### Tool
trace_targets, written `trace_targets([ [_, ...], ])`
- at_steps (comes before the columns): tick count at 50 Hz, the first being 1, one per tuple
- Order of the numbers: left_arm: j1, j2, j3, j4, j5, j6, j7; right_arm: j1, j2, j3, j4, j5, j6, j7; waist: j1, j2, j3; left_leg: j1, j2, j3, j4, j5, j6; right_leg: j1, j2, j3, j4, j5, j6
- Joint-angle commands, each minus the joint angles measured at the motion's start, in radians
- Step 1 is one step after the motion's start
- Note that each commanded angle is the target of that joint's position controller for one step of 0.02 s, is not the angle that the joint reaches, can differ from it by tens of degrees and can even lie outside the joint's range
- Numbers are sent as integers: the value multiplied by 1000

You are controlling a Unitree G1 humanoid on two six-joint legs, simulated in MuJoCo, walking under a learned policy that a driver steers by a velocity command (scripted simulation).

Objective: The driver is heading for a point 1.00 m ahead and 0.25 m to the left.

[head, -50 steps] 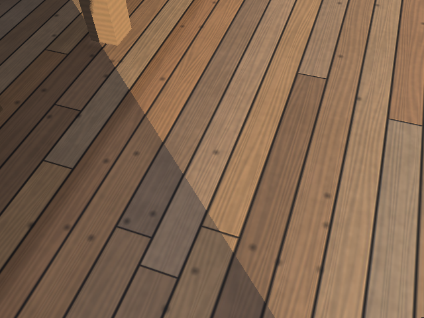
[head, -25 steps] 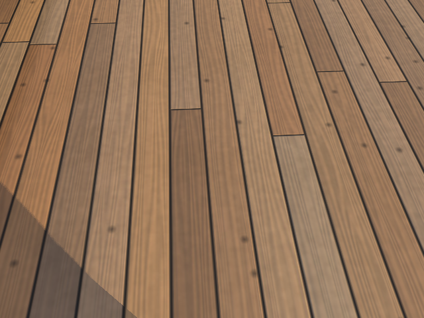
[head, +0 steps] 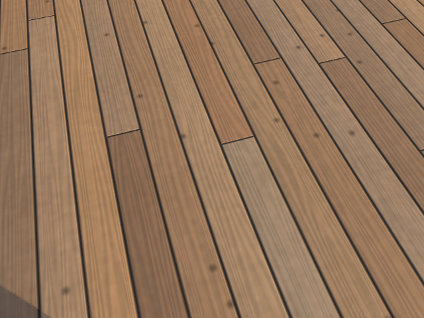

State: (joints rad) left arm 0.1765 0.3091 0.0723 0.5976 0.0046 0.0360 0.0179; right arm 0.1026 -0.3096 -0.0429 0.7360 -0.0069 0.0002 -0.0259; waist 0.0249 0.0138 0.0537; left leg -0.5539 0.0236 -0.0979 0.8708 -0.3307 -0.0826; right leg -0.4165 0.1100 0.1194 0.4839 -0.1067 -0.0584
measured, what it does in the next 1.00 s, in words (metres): steps on the spot: left foot, then right foot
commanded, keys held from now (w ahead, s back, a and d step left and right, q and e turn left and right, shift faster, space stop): no key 1.00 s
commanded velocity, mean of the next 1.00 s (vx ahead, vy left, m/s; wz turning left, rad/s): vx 0.01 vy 0.00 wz -0.10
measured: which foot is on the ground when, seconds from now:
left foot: up 0.00-0.10, down 0.12-1.00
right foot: down 0.00-0.12, up 0.14-0.36, down 0.38-1.00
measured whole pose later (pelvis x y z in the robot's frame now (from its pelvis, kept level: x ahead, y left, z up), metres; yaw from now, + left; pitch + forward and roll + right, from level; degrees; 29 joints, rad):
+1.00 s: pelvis +0.03 +0.02 +0.00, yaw -4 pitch -2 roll +0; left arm 0.24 0.22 0.03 0.89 0.01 0.00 0.03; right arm 0.20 -0.24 -0.03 0.97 0.00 0.00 -0.03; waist -0.02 0.00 0.04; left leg -0.23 0.02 -0.03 0.52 -0.26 -0.03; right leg -0.18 0.01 0.07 0.53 -0.31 0.02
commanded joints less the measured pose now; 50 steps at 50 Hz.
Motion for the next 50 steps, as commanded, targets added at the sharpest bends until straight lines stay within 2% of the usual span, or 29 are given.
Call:
trace_targets([
  [1, -32, 139, 38, -70, 4, -6, 5, 55, -78, -20, -46, 4, -6, 4, -13, -159, -194, 149, -8, 31, -69, 27, 4, 84, -245, 254, -136, -47, -165],
  [3, -27, 126, 30, -61, 3, -2, -1, 56, -74, -21, -53, 4, -14, 12, -12, -168, -181, 192, -11, 44, -171, 29, 25, 99, -250, 280, -104, -49, -152],
  [5, -16, 93, 14, -46, -4, 1, -2, 92, -61, -21, -47, -6, -24, 23, -42, -153, -164, 322, -8, 61, -398, 157, 66, 71, -211, 265, -51, -75, -97],
  [6, 34, 57, 2, -33, 3, -3, -2, 97, -113, -30, -59, -29, -27, 22, -22, -55, -153, 379, 117, -63, -489, 212, 112, 26, -147, 209, 43, -182, -32],
  [7, 80, 39, 1, -42, 3, -11, -4, 49, -186, -43, -62, -45, -23, 19, 50, 188, -110, 348, 259, -241, -542, 303, 229, -53, -9, 36, 153, -344, 31],
  [8, 31, 98, 14, -47, 12, -20, 1, 31, -127, -31, -72, -53, -25, 18, 4, 232, -108, 264, 331, -334, -587, 280, 321, -12, -39, 18, 264, -417, 70],
  [9, -3, 136, 29, -45, 3, -20, 2, 15, -107, -24, -78, -43, -29, 16, -11, 193, -93, 269, 305, -309, -582, 265, 323, -8, -56, 20, 346, -409, 86],
  [11, 3, 114, 32, -20, 2, -4, 8, 7, -112, -27, -71, -11, -33, 10, -17, 156, -88, 329, 256, -235, -549, 317, 291, -48, -70, 14, 431, -395, 121],
  [12, 14, 85, 25, -8, 2, 2, 7, 4, -100, -22, -65, -4, -32, 8, -12, 141, -90, 345, 239, -199, -527, 389, 281, -39, -88, 14, 433, -386, 133],
  [14, 14, 22, 2, 4, -3, 2, 3, 2, -83, -19, -55, -2, -21, 13, -13, 141, -102, 362, 177, -110, -489, 494, 254, 31, -99, -42, 295, -366, 144],
  [15, 0, 8, -3, 6, -6, 0, 1, 22, -79, -18, -47, -2, -15, 15, -29, 157, -115, 389, 167, -96, -471, 537, 255, 61, -100, -59, 216, -337, 145],
  [17, 20, 10, -2, 29, -14, -1, -1, 40, -77, -16, -34, 7, -5, 18, -20, 170, -136, 415, 147, -79, -438, 549, 244, 157, -90, -93, -8, -174, 135],
  [18, 25, 22, 0, 40, -10, -1, -2, 61, -73, -15, -26, 12, -6, 20, -22, 162, -136, 404, 137, -79, -436, 511, 221, 219, -93, -86, -105, -58, 120],
  [19, 17, 56, 4, 35, -1, 1, 0, 85, -65, -11, -20, 9, -16, 23, -33, 126, -145, 370, 131, -84, -440, 429, 181, 285, -131, -37, -119, 31, 98],
  [20, 14, 109, 12, 25, 7, 4, 7, 101, -61, -7, -21, -9, -30, 32, -59, 32, -162, 313, 96, -48, -414, 343, 141, 352, -198, 17, -58, 223, 70],
  [21, 15, 120, 20, 53, 5, 5, 4, 122, -49, -5, -15, -12, -40, 38, -82, -89, -169, 329, 33, 28, -433, 222, 101, 297, -182, 2, -7, 105, 31],
  [22, 11, 72, 12, 47, 8, 2, -4, 62, -73, -7, -9, -15, -41, 37, -37, -55, -141, 350, 20, 50, -404, 179, 75, 244, -166, 2, -26, 13, 23],
  [23, 10, 47, 2, 58, 16, -2, -6, 32, -63, -6, -12, -12, -37, 36, -36, -49, -119, 348, 18, 58, -399, 170, 72, 215, -168, 8, -44, -26, 29],
  [25, 3, 53, 1, 67, 14, -13, -4, 27, -50, -3, -7, -10, -23, 27, -38, -57, -74, 337, 17, 58, -396, 188, 76, 182, -160, 4, -52, -31, 41],
  [31, 29, 40, -8, 104, 10, -28, 9, 45, -42, -5, 36, -6, -13, 13, -41, -52, -41, 346, 14, 59, -401, 168, 70, 150, -152, 2, -58, -78, 51],
  [39, 54, 26, -14, 166, 7, -38, 15, 64, -41, -11, 110, -1, -11, 1, -38, -23, -38, 353, 12, 61, -412, 176, 59, 164, -139, -13, -58, -72, 52],
  [50, 80, 11, -20, 273, 2, -43, 19, 95, -34, -12, 209, 4, -4, -14, -38, -19, -27, 359, 7, 66, -425, 186, 63, 178, -122, -38, -67, -56, 56],
])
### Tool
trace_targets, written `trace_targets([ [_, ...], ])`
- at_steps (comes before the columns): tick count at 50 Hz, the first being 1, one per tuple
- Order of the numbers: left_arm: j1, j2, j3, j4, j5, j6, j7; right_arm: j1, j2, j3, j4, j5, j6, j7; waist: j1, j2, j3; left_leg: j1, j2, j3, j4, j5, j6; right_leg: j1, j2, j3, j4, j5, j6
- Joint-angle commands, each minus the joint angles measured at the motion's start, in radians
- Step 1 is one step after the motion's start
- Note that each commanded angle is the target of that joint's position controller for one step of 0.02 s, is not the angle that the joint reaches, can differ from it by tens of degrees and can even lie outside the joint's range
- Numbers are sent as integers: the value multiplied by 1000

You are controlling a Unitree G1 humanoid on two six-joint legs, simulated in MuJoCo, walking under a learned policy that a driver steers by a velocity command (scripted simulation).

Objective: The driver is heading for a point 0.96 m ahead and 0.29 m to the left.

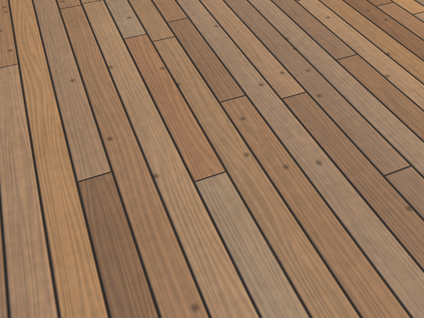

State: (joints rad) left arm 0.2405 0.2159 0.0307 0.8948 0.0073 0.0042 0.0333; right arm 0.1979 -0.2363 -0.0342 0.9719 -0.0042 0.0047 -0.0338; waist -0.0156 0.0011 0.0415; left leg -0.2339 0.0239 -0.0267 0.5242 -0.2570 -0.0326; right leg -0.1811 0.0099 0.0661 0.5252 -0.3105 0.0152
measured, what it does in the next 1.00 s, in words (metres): stands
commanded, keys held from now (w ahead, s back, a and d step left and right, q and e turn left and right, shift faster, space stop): no key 0.08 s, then w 0.02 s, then no key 0.72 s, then w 0.18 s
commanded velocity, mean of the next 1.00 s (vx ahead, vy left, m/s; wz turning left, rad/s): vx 0.04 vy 0.00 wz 0.00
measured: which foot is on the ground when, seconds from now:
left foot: down 0.00-1.00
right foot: down 0.00-1.00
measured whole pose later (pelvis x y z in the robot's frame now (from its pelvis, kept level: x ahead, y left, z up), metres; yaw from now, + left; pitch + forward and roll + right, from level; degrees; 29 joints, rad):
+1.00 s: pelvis +0.02 +0.01 -0.01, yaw +0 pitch +0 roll +0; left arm 0.37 0.18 0.01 1.10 -0.02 -0.03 0.04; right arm 0.33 -0.19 -0.02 1.10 0.02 -0.02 -0.04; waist 0.00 0.00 -0.01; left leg -0.27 0.00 -0.03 0.62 -0.41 0.02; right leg -0.21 0.00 0.07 0.61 -0.46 -0.02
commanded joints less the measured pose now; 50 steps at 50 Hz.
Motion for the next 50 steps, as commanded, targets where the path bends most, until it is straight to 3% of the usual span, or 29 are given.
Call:
trace_targets([
  [1, 19, 103, 21, -15, -1, -11, 5, 2, -106, -21, -19, 1, -8, -7, 3, -7, -13, 39, 6, -5, -79, 113, 13, -58, -21, 13, -110, 149, -17],
  [4, 26, 101, 19, 13, -2, -12, 6, 10, -102, -20, 2, 2, -7, -9, 3, -6, -9, 40, 5, -3, -82, 115, 15, -58, -18, 8, -113, 149, -16],
  [5, 46, 95, 17, 31, -4, -10, 7, 29, -92, -17, 18, 3, -5, -10, 4, -10, -29, 47, -10, 13, -81, 17, 18, -50, -9, -1, -122, 44, -20],
  [7, 28, 90, 13, 40, -3, -9, 9, 14, -84, -14, 22, 2, -4, -12, 2, -11, 30, 18, -10, 8, -89, -3, 20, -95, -10, 5, -135, 0, -22],
  [14, 62, 87, 5, 97, -7, -17, 8, 44, -83, -10, 61, 6, -11, -10, 5, 0, -7, 50, -4, 5, -75, 162, 23, -47, -8, -11, -108, 189, -12],
  [41, 124, 53, -14, 194, -8, -8, 14, 100, -47, 5, 109, 7, 0, -13, 10, 1, 24, 34, -12, 9, -91, 124, 29, -69, -5, -29, -123, 140, -3],
  [43, 150, 44, -15, 209, -14, -5, 17, 124, -41, 5, 122, 11, 3, -16, 11, 4, 13, 27, -39, 30, -87, -147, 41, -79, 23, -55, -112, -104, -18],
  [45, 138, 66, -7, 190, -20, -8, 22, 124, -64, -3, 113, 19, -1, -20, 12, 9, 88, -63, -31, 4, -90, -442, 75, -162, 22, -42, -93, -372, -54],
  [47, 143, 53, -9, 177, -26, -30, 17, 134, -59, -4, 102, 24, -23, -14, 11, 20, 134, -94, 4, -50, -98, -486, 105, -212, -7, -8, -82, -401, -81],
  [50, 141, 35, -11, 162, -31, -65, 2, 189, -64, -10, 104, 32, -56, 1, -4, 35, 118, -49, 49, -134, -109, -472, 146, -240, -11, -1, -28, -336, -93],
])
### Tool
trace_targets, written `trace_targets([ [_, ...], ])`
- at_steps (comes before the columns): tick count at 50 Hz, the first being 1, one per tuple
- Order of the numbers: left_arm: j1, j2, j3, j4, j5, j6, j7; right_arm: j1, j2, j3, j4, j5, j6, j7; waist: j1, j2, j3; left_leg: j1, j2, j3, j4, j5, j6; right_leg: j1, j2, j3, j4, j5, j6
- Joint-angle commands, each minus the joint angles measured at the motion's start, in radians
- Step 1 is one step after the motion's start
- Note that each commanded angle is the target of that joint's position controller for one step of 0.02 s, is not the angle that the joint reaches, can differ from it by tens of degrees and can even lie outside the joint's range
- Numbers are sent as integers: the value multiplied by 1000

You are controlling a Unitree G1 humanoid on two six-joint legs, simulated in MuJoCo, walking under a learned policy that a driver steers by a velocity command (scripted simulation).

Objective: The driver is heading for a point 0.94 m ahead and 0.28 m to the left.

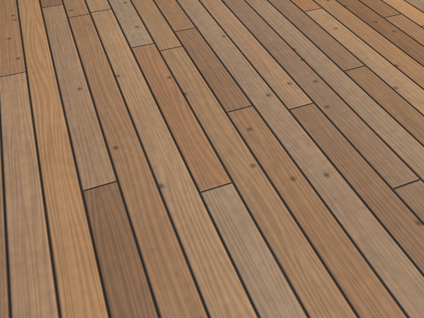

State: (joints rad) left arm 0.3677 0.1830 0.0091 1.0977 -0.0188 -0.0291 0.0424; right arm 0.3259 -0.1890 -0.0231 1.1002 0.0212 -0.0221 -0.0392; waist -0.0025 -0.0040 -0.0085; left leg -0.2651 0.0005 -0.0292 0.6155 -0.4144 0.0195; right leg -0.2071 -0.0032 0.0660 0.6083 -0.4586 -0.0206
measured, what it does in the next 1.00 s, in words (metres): walks ahead: left foot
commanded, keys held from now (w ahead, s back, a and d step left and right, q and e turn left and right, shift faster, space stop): w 0.70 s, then w+q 0.30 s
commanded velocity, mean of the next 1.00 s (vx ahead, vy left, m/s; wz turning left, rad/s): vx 0.44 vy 0.00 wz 0.08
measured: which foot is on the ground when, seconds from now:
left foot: down 0.00-0.14, up 0.16-0.48, down 0.50-1.00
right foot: down 0.00-0.50, up 0.52-1.00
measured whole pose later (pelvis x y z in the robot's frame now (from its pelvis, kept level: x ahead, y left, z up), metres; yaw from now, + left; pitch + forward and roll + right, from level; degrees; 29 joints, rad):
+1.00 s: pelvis +0.47 +0.00 +0.01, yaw +5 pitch +2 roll +2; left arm 0.01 0.24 0.04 0.83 -0.02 -0.12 -0.01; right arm 0.44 -0.24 -0.05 0.98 0.02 -0.07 -0.02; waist -0.10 -0.03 0.00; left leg -0.01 -0.05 -0.06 0.31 -0.33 0.02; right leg -0.51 -0.05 0.05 0.47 0.00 0.02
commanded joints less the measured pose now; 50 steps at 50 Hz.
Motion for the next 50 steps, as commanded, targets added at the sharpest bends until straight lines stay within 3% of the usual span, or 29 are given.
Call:
trace_targets([
  [1, 8, 58, 9, -50, -7, -42, -13, 79, -121, -24, -24, 10, -37, 11, -22, 62, 164, 1, 96, -177, -224, -325, 113, -225, 11, -10, -81, -157, -58],
  [4, 9, 30, 3, -69, -10, -73, -28, 99, -162, -35, -36, 15, -53, 21, -8, 146, 159, 8, 194, -353, -315, -323, 182, -197, 37, -55, 15, -19, -70],
  [6, 108, 29, 5, -44, -11, -88, -36, 10, -173, -36, -77, 19, -64, 25, 58, 140, 160, -72, 186, -321, -241, -137, 177, -74, 35, -41, -41, 48, -90],
  [7, 221, 62, 18, -1, -13, -94, -39, -75, -145, -29, -116, 21, -75, 29, 109, 47, 138, -183, 105, -180, -94, 56, 130, 91, 9, 29, -111, 155, -102],
  [8, 386, 163, 52, 58, -23, -92, -41, -158, -86, -16, -160, 13, -96, 37, 163, -187, 97, -400, -37, 56, 244, 234, 41, 346, -103, 240, -224, 318, -147],
  [9, 482, 210, 62, 71, -11, -89, -52, -185, -85, -15, -181, 2, -119, 43, 193, -339, 78, -657, -67, 75, 512, -72, 9, 516, -297, 535, -306, 544, -224],
  [10, 428, 162, 44, 54, 12, -87, -51, -212, -101, -19, -197, 15, -129, 52, 151, -208, 117, -783, -11, -3, 667, -162, 31, 520, -348, 566, -286, 582, -246],
  [11, 379, 140, 36, 37, 21, -83, -50, -248, -91, -15, -224, 32, -133, 58, 130, -133, 145, -884, 20, -8, 784, -143, 45, 536, -350, 507, -285, 606, -255],
  [12, 341, 128, 26, 28, 18, -76, -48, -277, -77, -11, -248, 36, -133, 61, 113, -81, 160, -955, 54, 3, 809, -96, 53, 536, -346, 435, -312, 601, -246],
  [13, 301, 101, 13, 20, 15, -66, -44, -283, -69, -10, -262, 28, -130, 62, 88, -53, 166, -948, 90, 4, 770, -41, 55, 496, -326, 359, -348, 606, -214],
  [15, 204, 55, -5, -14, 15, -51, -28, -282, -49, -1, -292, 15, -119, 72, 39, -81, 178, -758, 108, 41, 572, 84, 35, 297, -236, 206, -455, 541, -150],
  [16, 136, 67, -7, -45, 14, -51, -16, -306, -36, 9, -310, 8, -114, 79, 22, -80, 188, -607, 96, 62, 413, 194, 17, 152, -187, 133, -496, 504, -131],
  [18, 131, 150, 12, -64, 8, -64, -3, -344, -40, 12, -335, -3, -100, 83, 18, -97, 147, -253, 38, 105, 158, 409, 0, -36, -135, 44, -578, 458, -123],
  [19, 154, 193, 24, -59, -1, -72, -1, -357, -67, 3, -347, 1, -91, 78, 11, -119, 142, -190, 18, 104, 115, 431, 0, -20, -160, 53, -599, 477, -131],
  [21, 173, 205, 36, -46, -13, -73, -1, -356, -124, -15, -364, 10, -79, 70, -19, -129, 135, -169, -4, 90, 16, 417, 26, 119, -194, 47, -539, 673, -116],
  [22, 180, 205, 41, -43, -7, -66, -3, -330, -150, -27, -362, 12, -78, 67, -41, -138, 101, -135, -24, 96, -8, 391, 43, 193, -207, 38, -455, 848, -100],
  [24, 170, 195, 42, -50, 23, -40, -8, -86, -212, -66, -289, 23, -69, 60, -159, -143, -57, 127, -60, 115, -13, 345, 93, 220, -183, -8, -108, 1140, -59],
  [25, 167, 165, 30, -76, 40, -35, -14, 73, -254, -79, -248, 20, -62, 56, -214, -86, -165, 412, 67, -31, 10, 302, 134, 19, -147, -11, 178, 918, -37],
  [26, 324, -28, -15, -91, 37, -54, -27, 165, -358, -95, -215, -15, -66, 66, -112, 292, -366, 698, 362, -574, -156, 66, 317, -298, 68, -9, 618, 153, 15],
  [27, 297, 30, -4, -76, 8, -89, -41, 139, -268, -70, -207, -17, -70, 73, -119, 294, -371, 646, 381, -848, -376, -35, 326, -397, 70, 112, 794, -62, -7],
  [28, 162, 113, 18, -124, -27, -105, -46, 20, -213, -55, -217, -10, -79, 74, -88, 219, -152, 474, 362, -701, -384, -32, 274, -503, 11, 77, 848, -9, -29],
  [29, 60, 145, 22, -153, -27, -110, -41, -81, -179, -43, -240, -9, -88, 76, -64, 70, -69, 289, 327, -528, -389, 63, 243, -464, -52, 56, 803, 93, -45],
  [30, 18, 148, 31, -160, -18, -103, -33, -139, -162, -37, -244, -21, -95, 82, -30, 15, -19, 139, 286, -400, -410, 173, 222, -410, -94, 36, 743, 156, -48],
  [31, 38, 137, 38, -159, -10, -87, -28, -168, -144, -30, -238, -34, -100, 84, 15, 43, -13, 51, 242, -303, -438, 211, 206, -338, -130, 42, 691, 191, -52],
  [33, 65, 106, 41, -156, -6, -60, -22, -153, -124, -24, -212, -30, -102, 85, 45, 81, 14, -28, 208, -217, -491, 224, 214, -293, -142, 26, 616, 193, -47],
  [38, -157, 130, 56, -246, 22, -59, -16, -36, -188, -37, -172, -21, -96, 49, 12, 30, 87, 5, 209, -188, -550, 241, 241, -477, -158, 4, 339, 401, 10],
  [42, -320, 114, 52, -288, 13, -77, -33, 38, -211, -44, -167, -8, -79, 27, -37, 36, 83, 45, 173, -135, -522, 298, 201, -418, -95, -26, 54, 561, 44],
  [46, -429, 120, 45, -324, 0, -90, -53, 111, -211, -49, -153, 6, -62, 20, -72, 54, 91, 116, 190, -169, -448, 266, 190, -360, -59, -21, -83, 538, 57],
  [50, -340, 190, 69, -319, -6, -109, -57, 97, -224, -63, -168, 3, -43, 15, 0, 99, 43, 169, 206, -233, -298, 324, 152, -177, -35, -24, -171, 384, 23],
])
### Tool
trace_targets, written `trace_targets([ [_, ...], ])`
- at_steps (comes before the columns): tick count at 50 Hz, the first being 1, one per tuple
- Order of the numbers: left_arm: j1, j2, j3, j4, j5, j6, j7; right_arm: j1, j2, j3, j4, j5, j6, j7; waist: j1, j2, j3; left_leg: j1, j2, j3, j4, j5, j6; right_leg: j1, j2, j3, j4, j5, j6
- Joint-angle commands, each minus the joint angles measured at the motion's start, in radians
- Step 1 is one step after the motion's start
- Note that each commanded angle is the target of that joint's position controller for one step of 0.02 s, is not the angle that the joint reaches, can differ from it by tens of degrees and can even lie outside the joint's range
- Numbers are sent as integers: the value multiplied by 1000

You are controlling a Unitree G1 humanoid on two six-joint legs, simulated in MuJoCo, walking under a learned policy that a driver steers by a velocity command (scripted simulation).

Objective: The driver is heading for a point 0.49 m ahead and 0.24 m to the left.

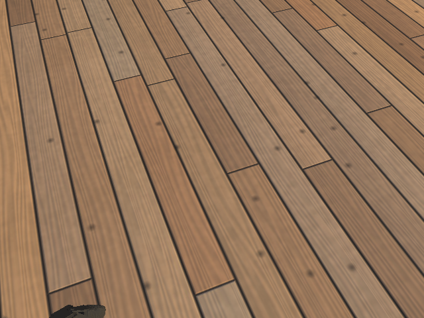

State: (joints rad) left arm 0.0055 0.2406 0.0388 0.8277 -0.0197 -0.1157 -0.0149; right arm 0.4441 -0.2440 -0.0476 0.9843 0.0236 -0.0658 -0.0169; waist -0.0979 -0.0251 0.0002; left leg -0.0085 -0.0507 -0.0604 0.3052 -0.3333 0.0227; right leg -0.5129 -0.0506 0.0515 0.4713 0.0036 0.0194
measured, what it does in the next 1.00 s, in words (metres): walks ahead, turning left: right foot, then left foot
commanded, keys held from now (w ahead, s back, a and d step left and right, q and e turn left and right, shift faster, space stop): w+q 0.64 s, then no key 0.36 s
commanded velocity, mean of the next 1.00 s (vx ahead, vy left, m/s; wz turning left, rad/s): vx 0.41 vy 0.00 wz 0.45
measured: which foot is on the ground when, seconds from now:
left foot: down 0.00-0.04, up 0.06-0.54, down 0.56-1.00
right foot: up 0.00-0.02, down 0.04-0.56, up 0.58-1.00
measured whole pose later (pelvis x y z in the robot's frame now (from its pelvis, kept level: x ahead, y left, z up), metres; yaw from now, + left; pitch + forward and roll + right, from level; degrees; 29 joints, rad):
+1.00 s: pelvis +0.47 +0.12 +0.00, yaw +29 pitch +2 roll +1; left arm 0.07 0.26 0.04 0.78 0.01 -0.08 -0.02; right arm 0.26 -0.26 -0.06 0.79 0.00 -0.03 -0.02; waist -0.05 -0.05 0.02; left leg -0.12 -0.12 -0.05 0.39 -0.30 0.09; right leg -0.52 -0.03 0.03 0.55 0.02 0.00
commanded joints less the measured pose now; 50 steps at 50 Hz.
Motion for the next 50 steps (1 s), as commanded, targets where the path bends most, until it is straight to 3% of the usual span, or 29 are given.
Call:
trace_targets([
  [1, 156, 176, 61, -16, -1, -28, 8, -34, -141, -30, -66, -5, 2, -5, 157, 110, -49, -127, 201, -172, 164, 330, 122, 315, 2, -6, -44, -102, -51],
  [2, 340, 251, 81, 7, 15, -32, 16, -58, -82, -9, -107, -22, 0, -1, 230, 10, -218, -284, 118, -102, 474, 206, 85, 603, -174, 156, -16, -132, -116],
  [3, 419, 335, 103, 32, 24, -17, 12, 58, 28, 20, -143, -3, -20, 3, 173, -312, -345, -661, -21, 12, 805, -209, 24, 924, -399, 591, -114, -292, -263],
  [4, 395, 219, 74, 15, 29, -19, 8, 41, -84, -4, -129, 20, -27, 0, 186, -228, -317, -758, 42, -92, 961, -234, 26, 878, -385, 668, -171, -392, -257],
  [5, 323, 150, 54, -3, 24, -20, 8, -39, -150, -25, -146, 28, -26, -2, 184, -139, -191, -791, 83, -92, 985, -143, 34, 756, -349, 488, -175, -335, -209],
  [6, 254, 127, 45, -11, 24, -18, 6, -74, -140, -28, -149, 22, -20, -5, 156, -65, -127, -748, 127, -71, 965, -58, 26, 629, -303, 353, -194, -230, -184],
  [7, 212, 101, 39, -8, 23, -13, 5, -101, -127, -33, -157, 11, -14, -5, 139, -56, -68, -725, 150, -65, 915, -4, 20, 537, -263, 262, -228, -165, -174],
  [8, 196, 93, 36, -2, 29, -12, 6, -99, -105, -36, -164, 10, -4, 0, 115, -85, -39, -680, 176, -63, 882, 35, 17, 471, -236, 185, -259, -127, -164],
  [11, 207, 111, 48, 21, 30, -18, 11, -121, -59, -34, -194, 10, 23, 11, 98, -65, 0, -675, 190, -37, 838, 95, 7, 412, -222, 57, -314, -3, -188],
  [14, 222, 139, 59, 36, 30, -16, 20, -193, -57, -33, -236, 3, 31, 18, 104, -36, 29, -726, 191, -40, 710, 195, -5, 423, -229, -31, -338, 67, -201],
  [18, 238, 170, 68, 40, 25, -3, 30, -324, -49, -24, -284, 0, 23, 44, 141, -27, 63, -690, 176, 25, 494, 353, 3, 441, -212, -153, -348, 70, -180],
  [23, 300, 205, 80, 62, 2, 25, 32, -452, -62, -23, -356, 2, 26, 73, 166, -26, 98, -688, 147, 95, 363, 277, 45, 577, -252, -223, -285, 151, -151],
  [25, 287, 236, 88, 56, -4, 39, 35, -427, -90, -37, -368, 1, 30, 78, 128, -55, 57, -588, 92, 149, 348, 182, 82, 606, -254, -256, -176, 436, -131],
  [26, 279, 251, 92, 51, -8, 47, 38, -363, -116, -52, -359, 1, 33, 77, 85, -71, 10, -488, 50, 179, 347, 136, 105, 607, -248, -272, -65, 597, -121],
  [27, 260, 256, 92, 44, -12, 56, 39, -223, -155, -78, -324, 5, 35, 73, 2, -59, -62, -300, -1, 202, 290, 168, 137, 562, -219, -298, 123, 667, -99],
  [28, 267, 235, 82, 33, 0, 54, 43, -46, -229, -117, -274, 5, 42, 55, -75, -4, -153, 4, 5, 123, 260, 200, 179, 366, -180, -304, 393, 499, -55],
  [29, 347, 83, 36, -18, 51, 36, 31, -31, -349, -136, -266, 12, 43, 38, 24, 287, -209, 335, 275, -365, 219, 176, 319, -79, -21, -271, 764, -445, 6],
  [30, 303, 107, 27, -54, 13, -12, 17, -8, -323, -117, -307, -2, 24, 45, 3, 243, -398, 449, 406, -801, 12, -37, 443, -246, 79, -8, 947, -633, 8],
  [31, 173, 176, 45, -83, -30, -37, 9, -27, -247, -96, -296, -12, 8, 51, -33, 137, -272, 386, 379, -685, -31, 15, 373, -349, 27, 39, 953, -532, -18],
  [32, 152, 168, 39, -92, -27, -47, 12, -80, -212, -86, -298, -8, -2, 51, 3, 92, -172, 248, 339, -548, -23, 91, 334, -340, -16, 33, 873, -438, -39],
  [33, 168, 169, 43, -68, -4, -43, 22, -179, -170, -71, -317, -10, -5, 50, 59, 27, -101, 81, 303, -419, -15, 281, 297, -257, -57, 28, 792, -376, -32],
  [34, 198, 185, 54, -54, 13, -29, 26, -241, -140, -59, -336, -22, -6, 46, 99, 36, -75, -42, 276, -322, -16, 483, 278, -164, -84, 28, 737, -351, -22],
  [35, 219, 184, 57, -50, 19, -11, 25, -259, -135, -56, -343, -30, -6, 43, 120, 41, -70, -113, 260, -270, -23, 615, 270, -98, -90, 23, 711, -346, -11],
  [37, 234, 144, 51, -51, 30, 15, 28, -246, -156, -59, -327, -28, -10, 35, 136, 34, -68, -190, 237, -174, -28, 827, 269, -46, -73, -6, 638, -311, 16],
  [40, 175, 106, 38, -76, 36, 30, 31, -218, -169, -60, -302, -22, -3, 13, 123, 67, -64, -213, 184, -68, -24, 915, 230, -43, -43, -32, 457, -147, 33],
  [42, 118, 93, 30, -88, 31, 29, 22, -204, -162, -56, -290, -16, 9, 3, 95, 90, -72, -201, 150, -27, -14, 862, 184, -4, -19, -42, 296, -5, 25],
  [45, 46, 98, 27, -105, 25, 24, 5, -165, -161, -50, -263, -20, 21, -8, 54, 105, -76, -147, 171, -51, 3, 765, 156, 30, 6, -37, 161, 112, 14],
  [48, 26, 120, 33, -113, 33, 20, -5, -170, -149, -42, -242, -26, 25, -5, 55, 111, -56, -79, 214, -107, 64, 738, 167, 20, 11, -20, 97, 20, -14],
  [50, 61, 136, 39, -104, 42, 12, -8, -184, -141, -37, -232, -21, 28, -5, 82, 108, -59, -48, 216, -140, 145, 731, 154, 66, 23, -28, 16, -12, -47],
])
